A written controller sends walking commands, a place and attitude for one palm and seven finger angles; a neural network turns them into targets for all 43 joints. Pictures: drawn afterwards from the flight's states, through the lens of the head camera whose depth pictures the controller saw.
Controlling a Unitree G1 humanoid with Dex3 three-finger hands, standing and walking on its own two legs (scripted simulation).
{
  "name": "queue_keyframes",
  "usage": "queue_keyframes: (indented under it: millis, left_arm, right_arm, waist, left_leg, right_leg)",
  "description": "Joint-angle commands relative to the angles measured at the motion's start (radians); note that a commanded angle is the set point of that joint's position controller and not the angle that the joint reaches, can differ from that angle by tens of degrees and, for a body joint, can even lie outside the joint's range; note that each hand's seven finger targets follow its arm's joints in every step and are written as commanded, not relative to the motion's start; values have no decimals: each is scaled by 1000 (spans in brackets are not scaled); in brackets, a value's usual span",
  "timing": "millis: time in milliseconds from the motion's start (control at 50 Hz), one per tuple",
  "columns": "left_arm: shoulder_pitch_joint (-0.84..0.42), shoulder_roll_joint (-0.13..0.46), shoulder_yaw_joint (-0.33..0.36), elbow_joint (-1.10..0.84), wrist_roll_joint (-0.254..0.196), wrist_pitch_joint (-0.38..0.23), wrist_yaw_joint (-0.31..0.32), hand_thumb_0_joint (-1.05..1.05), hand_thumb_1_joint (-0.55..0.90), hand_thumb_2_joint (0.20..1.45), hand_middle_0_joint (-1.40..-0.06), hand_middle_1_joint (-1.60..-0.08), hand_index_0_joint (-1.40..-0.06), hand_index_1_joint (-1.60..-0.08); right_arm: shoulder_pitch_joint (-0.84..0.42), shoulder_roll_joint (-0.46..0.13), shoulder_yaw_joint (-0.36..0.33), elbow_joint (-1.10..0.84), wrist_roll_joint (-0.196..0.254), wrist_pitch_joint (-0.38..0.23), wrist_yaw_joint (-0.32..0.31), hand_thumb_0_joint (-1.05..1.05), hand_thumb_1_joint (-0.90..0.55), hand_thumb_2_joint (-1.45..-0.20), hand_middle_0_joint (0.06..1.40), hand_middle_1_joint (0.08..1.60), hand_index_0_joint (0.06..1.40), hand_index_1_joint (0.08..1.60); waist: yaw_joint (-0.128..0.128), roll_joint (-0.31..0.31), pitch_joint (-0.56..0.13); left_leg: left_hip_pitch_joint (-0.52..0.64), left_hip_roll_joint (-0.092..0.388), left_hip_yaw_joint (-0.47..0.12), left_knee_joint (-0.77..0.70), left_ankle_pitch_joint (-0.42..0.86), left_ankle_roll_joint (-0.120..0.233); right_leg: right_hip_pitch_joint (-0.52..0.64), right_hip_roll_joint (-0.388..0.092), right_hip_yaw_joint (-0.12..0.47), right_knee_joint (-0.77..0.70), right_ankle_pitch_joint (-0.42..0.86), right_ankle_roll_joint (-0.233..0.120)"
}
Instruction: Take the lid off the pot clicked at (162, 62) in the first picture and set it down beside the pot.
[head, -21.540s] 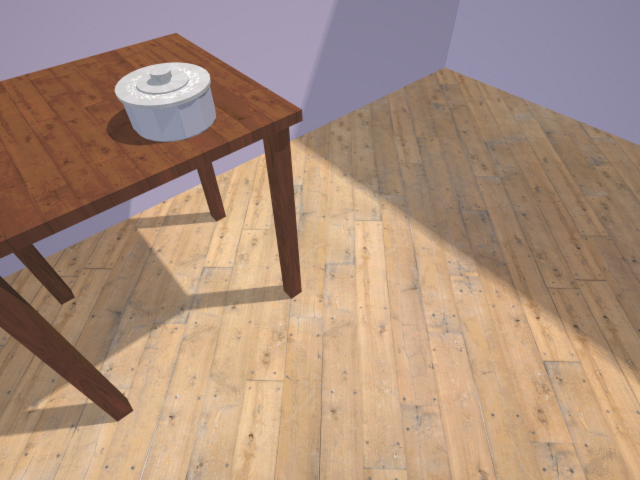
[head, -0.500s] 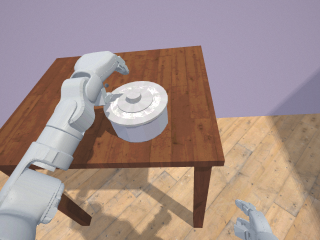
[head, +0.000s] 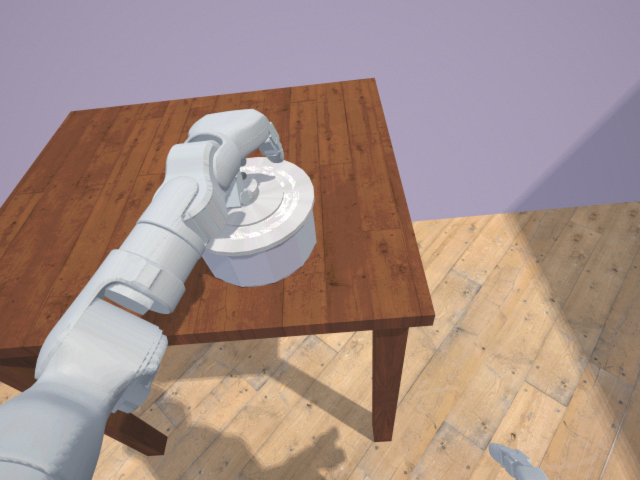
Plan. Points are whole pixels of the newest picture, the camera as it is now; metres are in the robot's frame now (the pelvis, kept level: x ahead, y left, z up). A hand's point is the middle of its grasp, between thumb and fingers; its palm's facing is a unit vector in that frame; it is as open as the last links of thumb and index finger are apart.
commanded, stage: move the open hand above the knob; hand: left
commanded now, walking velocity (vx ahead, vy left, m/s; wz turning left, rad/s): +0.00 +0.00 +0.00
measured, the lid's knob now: (243, 190) +0.49 +0.10 +0.11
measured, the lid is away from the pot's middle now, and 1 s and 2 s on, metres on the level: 0.00 0.00 0.00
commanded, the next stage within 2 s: none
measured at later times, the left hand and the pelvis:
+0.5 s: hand (216, 164) +0.46 +0.11 +0.18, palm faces -0.17 -0.05 -0.98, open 9.8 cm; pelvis +0.01 +0.01 +0.00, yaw +0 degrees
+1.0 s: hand (232, 156) +0.45 +0.09 +0.19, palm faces -0.15 -0.03 -0.99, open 9.8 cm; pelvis +0.00 +0.01 +0.00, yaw +0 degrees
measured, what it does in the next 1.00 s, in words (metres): stands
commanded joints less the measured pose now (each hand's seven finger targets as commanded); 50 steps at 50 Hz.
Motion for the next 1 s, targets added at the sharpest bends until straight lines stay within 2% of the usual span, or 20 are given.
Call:
queue_keyframes:
  millis: [0,40,60,80,140,220,260,300,340,400,440,480,500,560,600,680,740,780,860,980]
  left_arm:
    - [-699,353,206,-61,82,-25,110,0,-311,1542,-868,-81,-868,-81]
    - [-390,152,113,210,64,38,112,0,-311,1542,-868,-81,-868,-81]
    - [-305,131,100,224,60,50,104,0,-311,1542,-868,-81,-868,-81]
    - [-239,96,80,199,45,54,92,0,-311,1542,-868,-81,-868,-81]
    - [-366,-12,-33,-83,31,53,47,0,-311,1542,-868,-81,-868,-81]
    - [-877,318,142,-368,57,6,67,0,-311,1542,-868,-81,-868,-81]
    - [-914,419,225,-362,61,-32,111,0,-311,1542,-868,-81,-868,-81]
    - [-731,335,199,-114,73,-4,137,0,-311,1542,-868,-81,-868,-81]
    - [-499,150,109,84,60,46,137,0,-311,1542,-868,-81,-868,-81]
    - [-319,-31,-24,21,48,72,97,0,-311,1542,-868,-81,-868,-81]
    - [-319,-68,-59,-89,29,72,65,0,-311,1542,-868,-81,-868,-81]
    - [-537,60,-7,-235,50,67,52,0,-311,1542,-868,-81,-868,-81]
    - [-674,182,71,-310,57,56,61,0,-311,1542,-868,-81,-868,-81]
    - [-895,285,124,-346,56,21,99,0,-311,1542,-868,-81,-868,-81]
    - [-780,265,138,-183,63,26,126,0,-311,1542,-868,-81,-868,-81]
    - [-403,79,65,125,48,82,122,0,-311,1542,-868,-81,-868,-81]
    - [-400,-66,-57,12,46,76,85,0,-311,1542,-868,-81,-868,-81]
    - [-554,-20,-62,-148,58,66,69,0,-311,1542,-868,-81,-868,-81]
    - [-906,300,143,-335,54,12,104,0,-311,1542,-868,-81,-868,-81]
    - [-459,122,93,164,51,77,129,0,-311,1542,-868,-81,-868,-81]
  right_arm:
    - [-54,-66,-28,-99,-7,-71,-18,0,-900,-900,200,300,200,300]
    - [-34,-87,-33,-83,6,-44,15,0,-900,-900,200,300,200,300]
    - [-47,-94,-26,-102,7,-39,30,0,-900,-900,200,300,200,300]
    - [-68,-101,-27,-132,11,-31,39,0,-900,-900,200,300,200,300]
    - [-139,-91,-43,-197,15,-2,53,0,-900,-900,200,300,200,300]
    - [-108,-76,-41,-175,8,-50,15,0,-900,-900,200,300,200,300]
    - [-72,-69,-36,-142,-2,-84,-2,0,-900,-900,200,300,200,300]
    - [-59,-66,-28,-97,-3,-75,-7,0,-900,-900,200,300,200,300]
    - [-65,-78,-32,-87,2,-48,18,0,-900,-900,200,300,200,300]
    - [-127,-79,-36,-151,8,-13,58,0,-900,-900,200,300,200,300]
    - [-161,-80,-44,-191,12,11,69,0,-900,-900,200,300,200,300]
    - [-179,-74,-40,-197,12,19,59,0,-900,-900,200,300,200,300]
    - [-175,-74,-36,-192,12,9,48,0,-900,-900,200,300,200,300]
    - [-136,-59,-28,-154,7,-38,20,0,-900,-900,200,300,200,300]
    - [-109,-56,-22,-117,3,-50,10,0,-900,-900,200,300,200,300]
    - [-120,-71,-13,-113,1,-10,30,0,-900,-900,200,300,200,300]
    - [-164,-74,-24,-169,8,18,45,0,-900,-900,200,300,200,300]
    - [-184,-66,-30,-190,9,19,47,0,-900,-900,200,300,200,300]
    - [-138,-63,-26,-167,1,-40,9,0,-900,-900,200,300,200,300]
    - [-93,-79,-14,-96,2,-21,17,0,-900,-900,200,300,200,300]
  waist:
    - [31,-174,-448]
    - [43,-217,-269]
    - [59,-227,-238]
    - [65,-228,-242]
    - [28,-184,-354]
    - [3,-117,-544]
    - [14,-96,-585]
    - [29,-183,-442]
    - [40,-192,-326]
    - [49,-167,-328]
    - [33,-167,-364]
    - [17,-163,-422]
    - [17,-166,-464]
    - [7,-122,-495]
    - [26,-148,-438]
    - [55,-221,-272]
    - [33,-198,-299]
    - [18,-163,-389]
    - [15,-101,-566]
    - [50,-245,-244]
  left_leg:
    - [123,3,-28,-14,321,37]
    - [46,13,-15,-30,301,16]
    - [34,17,-9,-34,276,5]
    - [36,17,-2,-31,271,4]
    - [120,9,-10,0,327,27]
    - [238,-6,-44,7,330,51]
    - [256,6,-66,11,361,44]
    - [174,12,-43,-21,320,33]
    - [107,16,-30,-29,324,16]
    - [149,24,-28,-11,349,1]
    - [174,20,-34,18,404,15]
    - [193,9,-34,15,349,27]
    - [204,6,-41,7,321,30]
    - [246,6,-74,-2,305,30]
    - [222,12,-71,-16,307,22]
    - [86,17,-35,-42,252,-2]
    - [110,18,-32,-24,248,5]
    - [172,14,-43,-10,256,16]
    - [250,2,-73,-9,267,30]
    - [54,16,-29,-58,191,7]
  right_leg:
    - [211,-9,33,-20,502,2]
    - [114,0,-9,-31,429,-4]
    - [99,-3,-14,-28,402,0]
    - [102,-4,-12,-28,401,2]
    - [118,-13,-2,-40,443,-1]
    - [194,-3,37,-34,483,3]
    - [199,0,39,-20,488,-3]
    - [158,5,14,-28,434,-3]
    - [95,1,-9,-31,394,-12]
    - [48,-5,-22,-24,366,-9]
    - [68,-9,-15,-32,412,-10]
    - [103,-9,1,-39,415,-7]
    - [139,-7,9,-37,415,-7]
    - [128,6,9,-32,391,-11]
    - [107,12,-1,-32,360,-17]
    - [75,-1,-22,-36,316,-14]
    - [55,-9,-21,-44,309,-15]
    - [75,-8,-10,-40,312,-14]
    - [172,-2,25,-38,365,-10]
    - [80,0,-14,-54,287,-8]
